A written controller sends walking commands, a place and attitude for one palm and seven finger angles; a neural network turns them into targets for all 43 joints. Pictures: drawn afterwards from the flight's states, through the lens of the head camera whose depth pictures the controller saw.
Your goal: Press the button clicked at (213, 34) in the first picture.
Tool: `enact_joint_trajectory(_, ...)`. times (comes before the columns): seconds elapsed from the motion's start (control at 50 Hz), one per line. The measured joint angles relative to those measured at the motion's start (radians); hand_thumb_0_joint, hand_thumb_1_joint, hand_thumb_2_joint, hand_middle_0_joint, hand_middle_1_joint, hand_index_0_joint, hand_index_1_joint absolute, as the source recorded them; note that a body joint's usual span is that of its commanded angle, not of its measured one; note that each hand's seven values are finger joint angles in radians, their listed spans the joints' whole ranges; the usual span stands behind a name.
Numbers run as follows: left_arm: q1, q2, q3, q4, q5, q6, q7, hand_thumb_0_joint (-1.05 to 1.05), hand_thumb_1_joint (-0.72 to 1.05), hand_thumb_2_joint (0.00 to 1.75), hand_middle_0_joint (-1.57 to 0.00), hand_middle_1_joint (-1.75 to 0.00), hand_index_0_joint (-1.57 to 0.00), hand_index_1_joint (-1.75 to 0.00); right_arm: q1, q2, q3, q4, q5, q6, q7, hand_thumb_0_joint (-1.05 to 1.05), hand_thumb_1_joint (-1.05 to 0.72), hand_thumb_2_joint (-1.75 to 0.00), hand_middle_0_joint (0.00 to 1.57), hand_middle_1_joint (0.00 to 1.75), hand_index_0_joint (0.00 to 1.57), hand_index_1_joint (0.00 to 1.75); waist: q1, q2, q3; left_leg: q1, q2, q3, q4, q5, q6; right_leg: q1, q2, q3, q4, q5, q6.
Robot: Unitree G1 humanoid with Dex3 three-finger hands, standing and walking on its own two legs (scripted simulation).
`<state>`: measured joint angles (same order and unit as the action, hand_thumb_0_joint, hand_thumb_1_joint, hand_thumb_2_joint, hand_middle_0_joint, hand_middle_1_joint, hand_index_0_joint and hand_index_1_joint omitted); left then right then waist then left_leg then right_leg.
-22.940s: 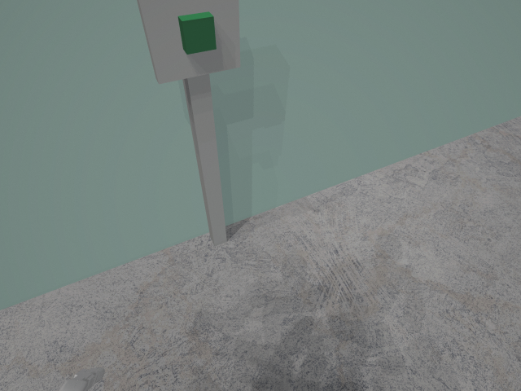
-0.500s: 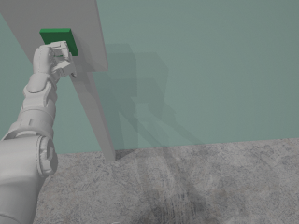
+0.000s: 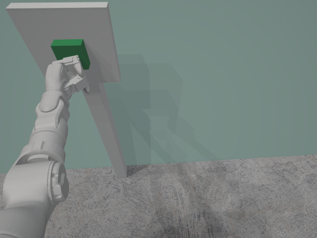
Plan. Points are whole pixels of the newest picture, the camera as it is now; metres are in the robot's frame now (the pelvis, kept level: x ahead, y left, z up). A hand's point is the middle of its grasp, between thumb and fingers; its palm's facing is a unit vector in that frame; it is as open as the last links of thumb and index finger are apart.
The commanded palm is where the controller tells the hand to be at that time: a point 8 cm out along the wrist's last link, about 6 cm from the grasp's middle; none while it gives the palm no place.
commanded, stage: pull the fist back off the button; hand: left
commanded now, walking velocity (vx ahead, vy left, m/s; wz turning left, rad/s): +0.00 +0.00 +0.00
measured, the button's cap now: (72, 54) +0.53 +0.21 +0.19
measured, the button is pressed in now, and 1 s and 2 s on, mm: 0 0 0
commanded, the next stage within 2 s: draw the hand back to the body in 0.60 s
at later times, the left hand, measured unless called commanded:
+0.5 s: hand (77, 100) +0.40 +0.18 +0.15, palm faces +0.07 -1.00 +0.01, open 3.1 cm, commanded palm +0.37 +0.22 +0.16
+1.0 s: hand (72, 115) +0.35 +0.18 +0.16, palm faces +0.08 -1.00 -0.02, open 3.1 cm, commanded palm +0.31 +0.23 +0.17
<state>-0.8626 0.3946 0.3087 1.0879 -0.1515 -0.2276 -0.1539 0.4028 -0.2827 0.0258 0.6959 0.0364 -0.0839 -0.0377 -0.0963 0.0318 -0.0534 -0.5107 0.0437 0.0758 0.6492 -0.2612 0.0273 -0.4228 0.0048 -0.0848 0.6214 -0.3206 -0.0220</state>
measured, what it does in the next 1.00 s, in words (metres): stands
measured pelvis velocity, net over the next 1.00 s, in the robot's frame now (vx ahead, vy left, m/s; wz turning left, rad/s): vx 0.02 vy -0.02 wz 0.00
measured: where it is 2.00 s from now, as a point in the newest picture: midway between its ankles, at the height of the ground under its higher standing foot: outside the picture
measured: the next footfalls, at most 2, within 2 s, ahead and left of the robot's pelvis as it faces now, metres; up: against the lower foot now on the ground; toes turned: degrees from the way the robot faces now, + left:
none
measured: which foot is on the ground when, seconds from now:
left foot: down 0.00-1.00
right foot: down 0.00-1.00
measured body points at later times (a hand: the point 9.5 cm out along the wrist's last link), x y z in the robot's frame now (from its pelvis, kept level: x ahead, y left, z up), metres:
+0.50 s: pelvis +0.02 -0.01 +0.01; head +0.03 -0.02 +0.46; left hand +0.39 +0.23 +0.15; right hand +0.18 -0.25 -0.08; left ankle +0.04 +0.10 -0.72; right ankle -0.01 -0.11 -0.72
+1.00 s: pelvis +0.02 -0.02 +0.01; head -0.01 -0.04 +0.46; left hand +0.34 +0.23 +0.16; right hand +0.16 -0.26 -0.09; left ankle +0.04 +0.10 -0.72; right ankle -0.01 -0.11 -0.72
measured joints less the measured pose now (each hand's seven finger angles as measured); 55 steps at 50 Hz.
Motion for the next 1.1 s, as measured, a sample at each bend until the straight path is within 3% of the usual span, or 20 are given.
enact_joint_trajectory(0.12, 0.093, -0.021, 0.009, -0.113, -0.006, 0.034, 0.000, 0.00, 0.85, 0.92, -1.30, -1.50, -1.31, -1.50, -0.029, 0.007, 0.002, -0.034, 0.010, 0.014, -0.002, 0.01, -0.90, -0.90, 0.21, 0.29, 0.20, 0.29, 0.013, -0.002, -0.007, 0.044, 0.003, 0.011, -0.015, -0.010, -0.002, 0.039, 0.004, 0.012, -0.015, -0.006, -0.001)
enact_joint_trajectory(0.3, 0.301, -0.080, -0.030, -0.390, -0.054, 0.128, -0.017, 0.01, 0.89, 0.90, -1.30, -1.50, -1.30, -1.50, -0.068, 0.007, -0.003, -0.075, 0.028, 0.038, -0.003, 0.01, -0.90, -0.90, 0.20, 0.29, 0.20, 0.29, 0.058, 0.006, -0.017, 0.130, -0.003, 0.019, -0.055, -0.019, -0.005, 0.121, 0.001, 0.020, -0.050, -0.015, 0.000)
enact_joint_trajectory(0.38, 0.374, -0.101, -0.057, -0.500, -0.057, 0.183, -0.003, 0.01, 0.90, 0.90, -1.30, -1.50, -1.30, -1.50, -0.101, 0.009, -0.002, -0.089, 0.031, 0.042, -0.008, 0.01, -0.90, -0.90, 0.20, 0.29, 0.20, 0.29, 0.076, 0.004, -0.007, 0.155, -0.007, 0.011, -0.065, -0.018, -0.007, 0.150, -0.002, 0.012, -0.061, -0.017, -0.001)
enact_joint_trajectory(0.52, 0.456, -0.126, -0.094, -0.654, -0.065, 0.227, 0.013, 0.01, 0.90, 0.90, -1.30, -1.50, -1.30, -1.50, -0.162, 0.015, 0.005, -0.098, 0.031, 0.039, -0.019, 0.01, -0.90, -0.90, 0.20, 0.29, 0.20, 0.29, 0.099, 0.002, 0.010, 0.185, -0.013, -0.004, -0.081, -0.009, -0.012, 0.185, -0.005, -0.002, -0.076, -0.015, -0.005)
enact_joint_trajectory(0.68, 0.429, -0.118, -0.112, -0.647, -0.068, 0.290, 0.019, 0.01, 0.90, 0.90, -1.30, -1.50, -1.31, -1.50, -0.198, 0.024, 0.025, -0.092, 0.033, 0.052, -0.034, 0.01, -0.90, -0.90, 0.20, 0.29, 0.20, 0.29, 0.096, 0.004, 0.016, 0.197, -0.016, -0.021, -0.094, 0.006, -0.017, 0.202, -0.005, -0.019, -0.086, -0.009, -0.010)
enact_joint_trajectory(0.78, 0.420, -0.117, -0.106, -0.643, -0.067, 0.289, 0.023, 0.01, 0.90, 0.90, -1.30, -1.50, -1.30, -1.50, -0.184, 0.027, 0.027, -0.089, 0.028, 0.057, -0.033, 0.01, -0.90, -0.90, 0.20, 0.29, 0.20, 0.29, 0.088, 0.006, 0.019, 0.199, -0.013, -0.017, -0.104, 0.015, -0.019, 0.200, -0.002, -0.015, -0.091, -0.001, -0.013)
enact_joint_trajectory(0.88, 0.524, -0.127, -0.087, -0.732, -0.080, 0.270, 0.009, 0.01, 0.90, 0.90, -1.30, -1.50, -1.30, -1.50, -0.145, 0.021, 0.021, -0.089, 0.028, 0.060, -0.022, 0.02, -0.90, -0.90, 0.20, 0.29, 0.20, 0.29, 0.087, 0.019, 0.003, 0.229, -0.010, 0.002, -0.125, 0.018, -0.020, 0.216, 0.000, 0.004, -0.101, 0.003, -0.013)
enact_joint_trajectory(1.1, 0.734, -0.118, -0.069, -0.965, -0.101, 0.323, 0.000, 0.01, 0.90, 0.90, -1.30, -1.50, -1.30, -1.50, -0.151, 0.014, 0.016, -0.086, 0.034, 0.037, -0.037, 0.02, -0.90, -0.90, 0.20, 0.29, 0.20, 0.29, 0.110, 0.020, 0.019, 0.287, -0.007, -0.002, -0.153, 0.035, -0.025, 0.275, 0.006, 0.000, -0.128, 0.018, -0.018)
